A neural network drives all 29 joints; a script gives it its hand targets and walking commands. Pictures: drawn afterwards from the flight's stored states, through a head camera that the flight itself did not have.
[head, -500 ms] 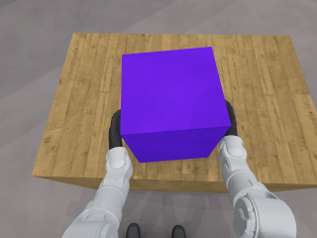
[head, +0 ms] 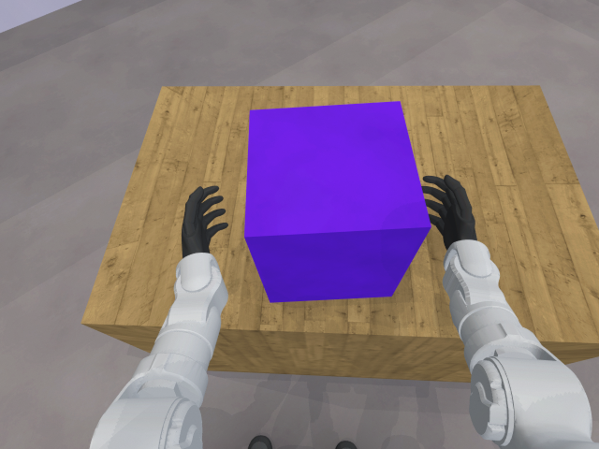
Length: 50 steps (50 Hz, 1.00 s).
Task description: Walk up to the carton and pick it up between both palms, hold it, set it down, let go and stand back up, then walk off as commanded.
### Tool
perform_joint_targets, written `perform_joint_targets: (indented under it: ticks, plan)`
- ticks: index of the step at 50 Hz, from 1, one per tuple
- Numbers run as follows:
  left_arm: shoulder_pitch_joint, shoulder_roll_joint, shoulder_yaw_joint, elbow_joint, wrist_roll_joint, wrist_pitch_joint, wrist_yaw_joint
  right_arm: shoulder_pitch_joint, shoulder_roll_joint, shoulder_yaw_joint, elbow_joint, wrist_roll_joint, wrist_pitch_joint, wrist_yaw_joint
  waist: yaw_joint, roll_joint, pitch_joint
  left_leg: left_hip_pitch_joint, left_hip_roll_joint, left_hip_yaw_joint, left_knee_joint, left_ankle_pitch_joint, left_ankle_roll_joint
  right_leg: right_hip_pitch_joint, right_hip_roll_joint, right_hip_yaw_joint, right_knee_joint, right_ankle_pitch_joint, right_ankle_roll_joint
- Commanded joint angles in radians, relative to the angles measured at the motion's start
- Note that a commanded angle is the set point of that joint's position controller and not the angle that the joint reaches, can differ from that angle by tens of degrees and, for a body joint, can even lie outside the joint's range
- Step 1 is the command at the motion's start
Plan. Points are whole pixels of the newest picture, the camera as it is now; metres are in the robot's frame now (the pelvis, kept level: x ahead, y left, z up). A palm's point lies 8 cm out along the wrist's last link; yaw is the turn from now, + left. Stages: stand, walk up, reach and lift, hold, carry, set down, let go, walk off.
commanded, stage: set down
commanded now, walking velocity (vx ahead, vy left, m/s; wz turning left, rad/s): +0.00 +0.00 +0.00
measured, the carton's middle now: (327, 212) +0.47 -0.01 -0.04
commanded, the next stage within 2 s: none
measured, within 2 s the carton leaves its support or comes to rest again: neither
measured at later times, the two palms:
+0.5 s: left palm (179, 290) +0.31 +0.17 +0.03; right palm (481, 254) +0.38 -0.19 +0.03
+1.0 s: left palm (163, 354) +0.24 +0.18 +0.01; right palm (502, 330) +0.30 -0.22 -0.01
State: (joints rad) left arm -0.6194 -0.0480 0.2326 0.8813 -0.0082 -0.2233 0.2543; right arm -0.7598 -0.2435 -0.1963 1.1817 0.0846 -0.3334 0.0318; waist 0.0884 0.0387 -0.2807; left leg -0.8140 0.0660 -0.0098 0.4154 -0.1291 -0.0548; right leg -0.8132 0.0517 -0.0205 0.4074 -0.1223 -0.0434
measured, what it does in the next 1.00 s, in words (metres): stands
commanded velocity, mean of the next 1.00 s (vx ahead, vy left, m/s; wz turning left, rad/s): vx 0.00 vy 0.00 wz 0.00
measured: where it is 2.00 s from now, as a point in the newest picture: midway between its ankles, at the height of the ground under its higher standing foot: outside the picture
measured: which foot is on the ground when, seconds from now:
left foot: down 0.00-1.00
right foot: down 0.00-1.00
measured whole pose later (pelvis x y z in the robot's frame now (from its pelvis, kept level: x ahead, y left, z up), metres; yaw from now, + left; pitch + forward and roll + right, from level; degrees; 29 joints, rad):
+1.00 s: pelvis -0.03 +0.00 +0.01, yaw +0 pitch +9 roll +0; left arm -0.14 -0.01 0.04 0.52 -0.09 -0.10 0.24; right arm -0.37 -0.27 -0.13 0.97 0.15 -0.27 0.14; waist 0.07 0.04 -0.08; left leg -0.44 0.07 0.00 0.42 -0.14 -0.05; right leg -0.45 0.05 -0.01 0.43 -0.14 -0.05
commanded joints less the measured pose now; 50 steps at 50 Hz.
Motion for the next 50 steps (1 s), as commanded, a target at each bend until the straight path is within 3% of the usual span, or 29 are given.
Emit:
perform_joint_targets:
  ticks: [1, 2, 5, 6, 7, 8, 9, 10, 11, 13, 16, 17, 18, 19, 22, 23, 24, 26, 27, 28, 29, 30, 32, 35, 38, 41, 43, 46, 50]
  plan:
    - [-0.514, 0.137, -0.162, -0.229, -0.055, -0.058, -0.009, -0.631, -0.306, 0.208, -0.177, 0.181, -0.028, 0.024, 0.005, -0.118, -0.863, 0.43, -0.05, 0.098, 0.159, 0.381, -0.015, 0.639, 0.037, -0.001, 0.122, 0.604, 0.058]
    - [-0.464, 0.127, -0.176, -0.206, -0.079, -0.045, -0.013, -0.627, -0.33, 0.206, -0.234, 0.198, -0.029, 0.032, 0.002, -0.173, -0.865, 0.425, -0.049, 0.082, 0.16, 0.364, -0.002, 0.656, 0.037, 0.009, 0.131, 0.626, 0.058]
    - [-0.476, 0.133, -0.201, -0.236, -0.093, -0.026, -0.016, -0.609, -0.329, 0.19, -0.231, 0.196, 0.003, 0.033, -0.032, -0.141, -0.77, 0.435, -0.052, 0.065, 0.143, 0.307, -0.002, 0.647, 0.028, 0.002, 0.111, 0.495, 0.053]
    - [-0.455, 0.187, -0.17, -0.183, -0.092, -0.02, -0.017, -0.658, -0.335, 0.213, -0.291, 0.213, 0.007, 0.036, 0.015, -0.175, -0.749, 0.404, -0.058, 0.088, 0.133, 0.272, 0.005, 0.644, 0.027, 0.014, 0.106, 0.486, 0.068]
    - [-0.425, 0.165, -0.184, -0.187, -0.095, -0.01, -0.024, -0.579, -0.335, 0.214, -0.222, 0.217, 0.011, 0.04, -0.001, -0.168, -0.702, 0.44, -0.055, 0.082, 0.112, 0.26, 0.003, 0.634, 0.025, 0.005, 0.084, 0.437, 0.057]
    - [-0.305, 0.111, -0.189, -0.245, -0.079, 0.012, -0.023, -0.486, -0.34, 0.214, -0.253, 0.217, 0.004, 0.041, -0.007, -0.149, -0.703, 0.503, -0.048, 0.075, 0.124, 0.368, -0.008, 0.677, 0.033, 0.006, 0.093, 0.562, 0.052]
    - [-0.334, 0.111, -0.212, -0.258, -0.085, 0.027, -0.026, -0.458, -0.352, 0.219, -0.185, 0.23, 0.015, 0.045, -0.04, -0.133, -0.661, 0.531, -0.05, 0.056, 0.122, 0.358, -0.011, 0.641, 0.034, -0.001, 0.08, 0.513, 0.051]
    - [-0.279, 0.115, -0.199, -0.311, -0.072, 0.038, -0.025, -0.419, -0.362, 0.217, -0.219, 0.222, 0.008, 0.049, -0.028, -0.138, -0.631, 0.544, -0.047, 0.052, 0.099, 0.34, -0.002, 0.68, 0.036, -0.004, 0.069, 0.49, 0.049]
    - [-0.422, 0.108, -0.226, -0.279, -0.093, 0.04, -0.021, -0.55, -0.369, 0.176, -0.178, 0.206, 0.032, 0.061, -0.05, -0.134, -0.589, 0.544, -0.037, 0.043, 0.089, 0.242, -0.006, 0.561, 0.043, -0.029, 0.059, 0.322, 0.045]
    - [-0.263, 0.083, -0.227, -0.328, -0.052, 0.066, -0.024, -0.42, -0.357, 0.186, -0.145, 0.206, 0.023, 0.062, -0.043, -0.085, -0.518, 0.603, -0.037, 0.036, 0.081, 0.313, -0.008, 0.598, 0.039, -0.018, 0.037, 0.37, 0.031]
    - [-0.058, 0.063, -0.247, -0.466, -0.045, 0.095, -0.03, -0.233, -0.334, 0.19, -0.225, 0.187, 0.01, 0.067, -0.076, -0.117, -0.506, 0.664, -0.042, 0.011, 0.075, 0.342, -0.001, 0.66, 0.045, -0.017, 0.023, 0.383, 0.025]
    - [-0.162, 0.084, -0.234, -0.454, -0.047, 0.096, -0.025, -0.346, -0.342, 0.152, -0.235, 0.173, 0.015, 0.067, -0.063, -0.121, -0.485, 0.614, -0.049, 0.018, 0.068, 0.294, -0.001, 0.612, 0.047, -0.02, 0.023, 0.297, 0.029]
    - [-0.3, 0.121, -0.256, -0.405, -0.057, 0.086, -0.014, -0.404, -0.352, 0.104, -0.149, 0.14, 0.035, 0.072, -0.1, -0.097, -0.453, 0.571, -0.05, 0.023, 0.054, 0.148, -0.002, 0.562, 0.042, -0.027, 0.012, 0.125, 0.022]
    - [-0.314, 0.153, -0.235, -0.371, -0.076, 0.087, -0.006, -0.454, -0.313, 0.125, -0.22, 0.153, 0.05, 0.076, -0.048, -0.13, -0.453, 0.527, -0.063, 0.044, 0.052, 0.096, 0.019, 0.56, 0.032, -0.01, 0.006, 0.062, 0.026]
    - [-0.227, 0.17, -0.215, -0.407, -0.074, 0.073, -0.016, -0.343, -0.267, 0.165, -0.254, 0.149, 0.058, 0.079, -0.038, -0.175, -0.412, 0.477, -0.076, 0.069, 0.049, 0.109, 0.036, 0.671, 0.013, 0.024, 0.018, 0.122, 0.043]
    - [-0.258, 0.15, -0.256, -0.431, -0.084, 0.067, -0.007, -0.358, -0.29, 0.138, -0.214, 0.16, 0.064, 0.082, -0.063, -0.12, -0.45, 0.513, -0.066, 0.045, 0.043, 0.107, 0.027, 0.634, 0.021, 0.014, 0.025, 0.098, 0.023]
    - [-0.045, 0.107, -0.264, -0.532, -0.064, 0.079, -0.007, -0.149, -0.287, 0.172, -0.235, 0.18, 0.047, 0.087, -0.069, -0.105, -0.443, 0.598, -0.064, 0.037, 0.055, 0.217, 0.014, 0.68, 0.029, 0.01, 0.021, 0.196, 0.022]
    - [-0.197, 0.153, -0.251, -0.425, -0.081, 0.08, -0.008, -0.33, -0.291, 0.14, -0.208, 0.143, 0.066, 0.087, -0.048, -0.132, -0.389, 0.515, -0.068, 0.048, 0.036, 0.07, 0.025, 0.639, 0.013, 0.013, 0.008, 0.008, 0.024]
    - [-0.011, 0.077, -0.302, -0.534, -0.088, 0.092, -0.008, -0.211, -0.327, 0.116, -0.294, 0.141, 0.04, 0.086, -0.084, -0.158, -0.441, 0.581, -0.05, 0.028, 0.023, 0.185, 0.01, 0.696, 0.037, -0.022, 0.015, 0.168, 0.009]
    - [-0.032, 0.116, -0.252, -0.552, -0.074, 0.092, -0.014, -0.2, -0.303, 0.146, -0.315, 0.156, 0.03, 0.086, -0.062, -0.158, -0.421, 0.589, -0.066, 0.032, 0.028, 0.191, 0.018, 0.691, 0.029, -0.004, -0.001, 0.191, 0.029]
    - [0.006, 0.108, -0.274, -0.592, -0.073, 0.086, -0.023, -0.132, -0.295, 0.168, -0.319, 0.169, 0.019, 0.092, -0.084, -0.142, -0.423, 0.597, -0.069, 0.029, 0.044, 0.213, 0.023, 0.703, 0.026, 0.009, 0.017, 0.202, 0.029]
    - [-0.126, 0.12, -0.291, -0.476, -0.09, 0.087, -0.02, -0.244, -0.309, 0.128, -0.231, 0.152, 0.048, 0.097, -0.1, -0.145, -0.352, 0.56, -0.068, 0.03, 0.018, 0.089, 0.026, 0.617, 0.021, -0.004, -0.013, 0.059, 0.017]
    - [-0.046, 0.147, -0.271, -0.539, -0.073, 0.084, -0.017, -0.146, -0.28, 0.138, -0.27, 0.146, 0.048, 0.1, -0.065, -0.137, -0.34, 0.583, -0.075, 0.044, 0.015, 0.08, 0.025, 0.65, 0.026, 0.001, 0.004, 0.019, 0.013]
    - [0.007, 0.106, -0.337, -0.596, -0.106, 0.075, -0.013, -0.102, -0.276, 0.122, -0.318, 0.151, 0.021, 0.107, -0.1, -0.15, -0.382, 0.57, -0.07, 0.035, 0.015, 0.064, 0.023, 0.668, 0.013, 0.001, 0.003, 0.014, 0.018]
    - [0.02, 0.156, -0.288, -0.579, -0.092, 0.068, -0.011, -0.111, -0.294, 0.094, -0.39, 0.14, 0.021, 0.103, -0.059, -0.164, -0.37, 0.54, -0.081, 0.036, 0.01, 0.049, 0.028, 0.688, 0.005, 0.001, -0.001, 0.016, 0.03]
    - [0.233, 0.101, -0.323, -0.639, -0.086, 0.068, -0.028, 0.076, -0.286, 0.123, -0.419, 0.164, -0.017, 0.102, -0.072, -0.168, -0.316, 0.571, -0.079, 0.031, 0.012, 0.158, 0.027, 0.744, -0.004, 0.02, -0.003, 0.147, 0.029]
    - [0.08, 0.107, -0.332, -0.606, -0.099, 0.041, -0.018, -0.056, -0.289, 0.107, -0.411, 0.154, -0.011, 0.112, -0.064, -0.167, -0.338, 0.531, -0.076, 0.035, -0.011, 0.047, 0.031, 0.685, -0.003, 0.014, 0.001, 0.024, 0.028]
    - [0.238, 0.102, -0.327, -0.618, -0.083, 0.043, -0.009, 0.071, -0.281, 0.135, -0.456, 0.179, -0.014, 0.125, -0.044, -0.185, -0.247, 0.583, -0.072, 0.038, -0.006, 0.068, 0.038, 0.689, 0.006, 0.021, -0.007, 0.0, 0.021]
    - [0.373, 0.085, -0.341, -0.656, -0.075, 0.019, -0.031, 0.262, -0.252, 0.147, -0.424, 0.192, -0.059, 0.117, -0.077, -0.181, -0.221, 0.578, -0.088, 0.029, -0.013, 0.099, 0.037, 0.766, -0.007, 0.036, 0.001, 0.1, 0.029]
